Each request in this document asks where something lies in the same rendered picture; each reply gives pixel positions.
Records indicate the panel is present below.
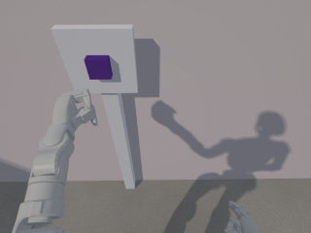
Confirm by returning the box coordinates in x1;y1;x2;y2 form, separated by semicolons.
51;24;138;189

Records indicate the right robot hand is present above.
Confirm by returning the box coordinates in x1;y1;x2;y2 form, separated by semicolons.
225;200;259;233

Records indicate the left robot forearm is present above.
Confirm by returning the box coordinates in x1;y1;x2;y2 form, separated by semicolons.
12;123;75;233

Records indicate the left robot hand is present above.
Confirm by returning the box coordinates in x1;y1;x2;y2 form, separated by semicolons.
52;87;98;133

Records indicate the button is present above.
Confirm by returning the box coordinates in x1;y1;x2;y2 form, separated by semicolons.
84;55;113;80

